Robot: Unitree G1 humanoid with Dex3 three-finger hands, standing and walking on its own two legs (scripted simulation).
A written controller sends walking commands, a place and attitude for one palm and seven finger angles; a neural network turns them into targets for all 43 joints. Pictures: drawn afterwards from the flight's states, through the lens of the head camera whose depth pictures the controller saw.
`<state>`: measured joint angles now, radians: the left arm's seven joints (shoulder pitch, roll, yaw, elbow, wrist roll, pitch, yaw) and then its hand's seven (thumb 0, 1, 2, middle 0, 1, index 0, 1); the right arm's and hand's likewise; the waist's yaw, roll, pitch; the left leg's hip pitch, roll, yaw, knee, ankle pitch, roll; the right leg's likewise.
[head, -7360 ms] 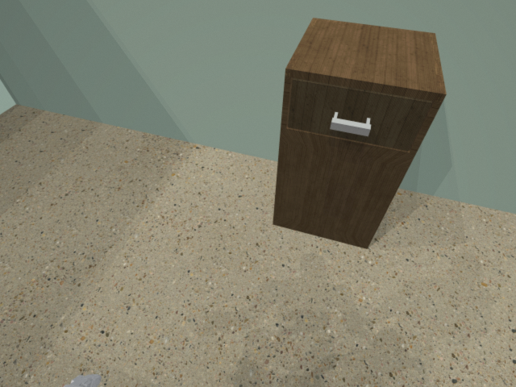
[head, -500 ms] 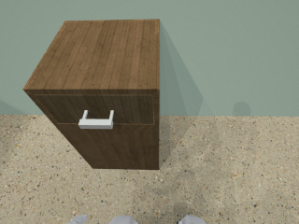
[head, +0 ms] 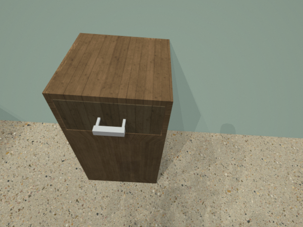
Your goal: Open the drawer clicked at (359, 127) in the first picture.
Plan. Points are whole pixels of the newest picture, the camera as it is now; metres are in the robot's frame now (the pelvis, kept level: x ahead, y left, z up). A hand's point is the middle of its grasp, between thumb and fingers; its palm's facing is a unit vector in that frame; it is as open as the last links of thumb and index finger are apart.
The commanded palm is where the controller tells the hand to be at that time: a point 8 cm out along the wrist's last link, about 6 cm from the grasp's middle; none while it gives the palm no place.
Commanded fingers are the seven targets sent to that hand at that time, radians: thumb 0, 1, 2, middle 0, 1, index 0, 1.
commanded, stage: come to a stop and stand still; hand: left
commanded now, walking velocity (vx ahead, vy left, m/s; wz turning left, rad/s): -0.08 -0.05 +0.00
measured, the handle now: (110, 126) +0.48 +0.18 -0.10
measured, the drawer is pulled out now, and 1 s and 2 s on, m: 0.00 0.00 0.00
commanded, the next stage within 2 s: look again from close up in 0.52 s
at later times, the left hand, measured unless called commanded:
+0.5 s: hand out of the picture -0.03 +0.11 -0.18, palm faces +0.04 -0.99 -0.16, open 7.3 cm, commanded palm none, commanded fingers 0.00 0.90 0.90 -0.20 -0.30 -0.20 -0.30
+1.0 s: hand out of the picture -0.03 +0.16 -0.19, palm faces +0.03 -0.98 -0.18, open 7.4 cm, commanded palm none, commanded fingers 0.00 0.90 0.90 -0.20 -0.30 -0.20 -0.30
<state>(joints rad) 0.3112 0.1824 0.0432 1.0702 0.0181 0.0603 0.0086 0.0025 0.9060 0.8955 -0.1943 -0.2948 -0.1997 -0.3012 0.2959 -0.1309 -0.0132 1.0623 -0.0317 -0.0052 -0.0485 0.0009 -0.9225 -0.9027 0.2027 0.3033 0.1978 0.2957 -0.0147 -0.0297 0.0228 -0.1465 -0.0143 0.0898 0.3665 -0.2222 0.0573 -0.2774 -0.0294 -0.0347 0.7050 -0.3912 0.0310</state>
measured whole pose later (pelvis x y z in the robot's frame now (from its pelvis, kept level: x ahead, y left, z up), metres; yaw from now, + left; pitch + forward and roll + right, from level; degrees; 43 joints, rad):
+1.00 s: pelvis -0.04 -0.01 -0.01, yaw +1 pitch -2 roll -1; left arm 0.33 0.16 -0.01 1.06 0.01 0.00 0.04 0.00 0.90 0.90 -0.20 -0.30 -0.20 -0.30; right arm 0.32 -0.15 0.01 1.05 -0.02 0.00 -0.02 0.00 -0.92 -0.90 0.20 0.30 0.19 0.30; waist -0.01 -0.02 0.00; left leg -0.23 0.00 0.05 0.52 -0.25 0.03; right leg -0.18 -0.01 -0.06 0.50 -0.28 -0.01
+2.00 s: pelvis -0.02 -0.04 -0.04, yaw +1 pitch +9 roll +1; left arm 0.37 0.40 -0.02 -0.06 1.00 -0.05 0.32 0.00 0.13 0.57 -0.27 -0.78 -0.28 -0.79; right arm 0.14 -0.19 0.03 0.55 -0.06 0.12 0.00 0.01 -0.90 -0.90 0.20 0.30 0.20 0.30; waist 0.07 0.04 -0.09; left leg -0.56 0.01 0.04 0.79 -0.38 0.00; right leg -0.53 0.04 -0.01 0.82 -0.44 -0.06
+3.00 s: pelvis -0.02 -0.01 -0.01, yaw +2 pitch +4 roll +0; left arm -0.04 0.49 -0.03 0.06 0.92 -0.06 0.09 0.00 -0.49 0.30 -0.32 -1.20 -0.32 -1.20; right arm 0.18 -0.25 -0.03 0.60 0.00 0.16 -0.01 0.01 -0.90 -0.90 0.20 0.30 0.20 0.30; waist 0.06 0.06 -0.02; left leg -0.34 -0.03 0.04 0.54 -0.26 0.04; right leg -0.31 0.01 0.00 0.55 -0.31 -0.02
